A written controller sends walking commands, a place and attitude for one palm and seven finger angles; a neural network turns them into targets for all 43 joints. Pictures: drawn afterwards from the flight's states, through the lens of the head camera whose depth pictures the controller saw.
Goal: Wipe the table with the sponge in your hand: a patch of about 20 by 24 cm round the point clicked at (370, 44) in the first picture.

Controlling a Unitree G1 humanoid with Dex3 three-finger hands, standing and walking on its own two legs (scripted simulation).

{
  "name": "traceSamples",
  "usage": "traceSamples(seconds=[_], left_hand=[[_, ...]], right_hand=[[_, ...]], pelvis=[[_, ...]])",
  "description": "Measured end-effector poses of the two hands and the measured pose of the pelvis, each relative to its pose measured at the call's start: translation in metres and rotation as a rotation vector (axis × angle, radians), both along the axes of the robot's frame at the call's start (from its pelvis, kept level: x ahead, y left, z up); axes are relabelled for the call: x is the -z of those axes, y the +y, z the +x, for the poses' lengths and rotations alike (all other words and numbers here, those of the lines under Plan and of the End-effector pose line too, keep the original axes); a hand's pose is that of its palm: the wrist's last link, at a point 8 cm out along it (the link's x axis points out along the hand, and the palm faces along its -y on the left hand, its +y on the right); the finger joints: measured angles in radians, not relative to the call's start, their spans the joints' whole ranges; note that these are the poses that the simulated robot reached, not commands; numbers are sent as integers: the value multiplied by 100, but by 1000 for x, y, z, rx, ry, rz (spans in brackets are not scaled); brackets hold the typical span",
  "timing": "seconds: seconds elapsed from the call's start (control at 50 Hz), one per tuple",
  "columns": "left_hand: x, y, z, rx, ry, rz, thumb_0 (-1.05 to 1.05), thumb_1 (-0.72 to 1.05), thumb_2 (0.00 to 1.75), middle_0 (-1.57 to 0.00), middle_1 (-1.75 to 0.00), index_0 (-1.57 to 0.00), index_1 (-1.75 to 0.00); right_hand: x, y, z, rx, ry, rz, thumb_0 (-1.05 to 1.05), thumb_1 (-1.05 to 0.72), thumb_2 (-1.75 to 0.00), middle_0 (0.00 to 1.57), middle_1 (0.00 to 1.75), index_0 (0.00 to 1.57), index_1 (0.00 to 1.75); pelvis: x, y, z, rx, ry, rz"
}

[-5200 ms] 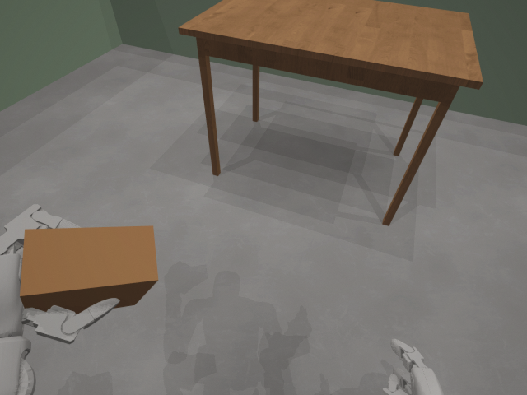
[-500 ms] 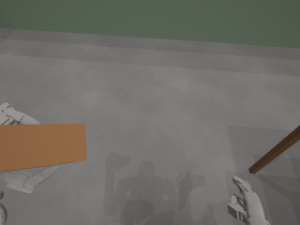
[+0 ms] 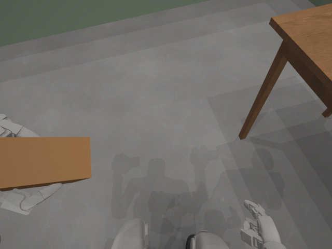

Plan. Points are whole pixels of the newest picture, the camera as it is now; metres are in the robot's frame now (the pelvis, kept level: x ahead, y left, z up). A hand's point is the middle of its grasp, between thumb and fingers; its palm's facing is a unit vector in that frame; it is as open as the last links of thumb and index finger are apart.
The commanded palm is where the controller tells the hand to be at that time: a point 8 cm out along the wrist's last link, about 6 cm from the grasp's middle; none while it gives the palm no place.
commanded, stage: turn to face it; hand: left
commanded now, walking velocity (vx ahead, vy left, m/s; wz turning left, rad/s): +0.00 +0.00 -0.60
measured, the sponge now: (55, 164) +0.24 +0.19 +0.16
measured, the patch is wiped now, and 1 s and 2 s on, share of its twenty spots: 0.00 0.00 0.00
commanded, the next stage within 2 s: none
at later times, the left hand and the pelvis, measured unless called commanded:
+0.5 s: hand (64, 178) +0.21 +0.14 +0.19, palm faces +0.19 -0.88 -0.43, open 10.2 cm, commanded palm +0.17 +0.20 +0.19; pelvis -0.06 -0.03 +0.01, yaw -15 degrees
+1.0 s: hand (180, 203) +0.18 -0.02 +0.19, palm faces -0.20 -0.81 -0.55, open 10.2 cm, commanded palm +0.16 +0.07 +0.19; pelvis -0.13 -0.07 +0.00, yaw -34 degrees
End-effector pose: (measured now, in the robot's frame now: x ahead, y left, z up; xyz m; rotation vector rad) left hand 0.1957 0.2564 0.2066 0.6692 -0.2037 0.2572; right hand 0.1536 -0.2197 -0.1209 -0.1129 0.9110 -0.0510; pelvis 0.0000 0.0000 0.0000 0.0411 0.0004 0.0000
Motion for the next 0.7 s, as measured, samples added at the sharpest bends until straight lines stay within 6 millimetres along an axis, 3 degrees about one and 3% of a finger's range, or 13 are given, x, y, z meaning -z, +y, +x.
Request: traceSamples(seconds=[0.14, 0.26, 0.48, 0.62, 0.7], left_hand=[[-11, -26, 2, 53, 2, 5, -1, -50, 99, -72, -134, -75, -134], [-9, -43, -6, 75, -46, -74, -1, -50, 99, -72, -134, -75, -134], [-1, -64, -18, 175, -94, -159, -1, -50, 99, -72, -134, -75, -134], [7, -83, -17, 289, -78, -106, -1, -50, 99, -72, -134, -75, -134], [9, -109, -18, 317, -36, -99, -1, -50, 99, -72, -134, -75, -134]], right_hand=[[-21, -60, -24, 135, -20, -70, 1, -91, -90, 20, 30, 20, 30], [-39, -85, -40, 173, -67, -101, 1, -91, -90, 19, 30, 19, 29], [-54, -80, -83, 199, -87, -92, 1, -90, -90, 20, 30, 20, 30], [-43, -71, -132, 281, -99, -52, 1, -90, -90, 20, 30, 20, 30], [-29, -72, -166, 344, -86, -3, 1, -90, -90, 20, 30, 20, 30]], pelvis=[[-10, -19, -9, 74, 16, 23], [-13, -29, -21, 138, 24, 34], [-14, -31, -54, 246, 67, 45], [-4, -34, -83, 319, 28, 13], [-4, -45, -87, 398, 15, -33]])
